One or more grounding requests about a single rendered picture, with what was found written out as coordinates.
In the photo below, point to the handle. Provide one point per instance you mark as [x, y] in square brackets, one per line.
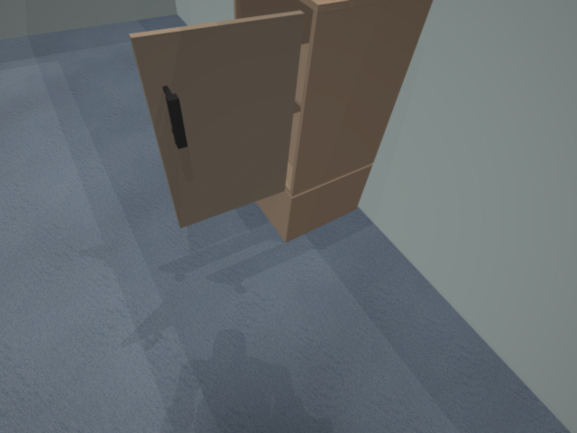
[176, 119]

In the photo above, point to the cupboard door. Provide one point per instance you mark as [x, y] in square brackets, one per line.
[236, 82]

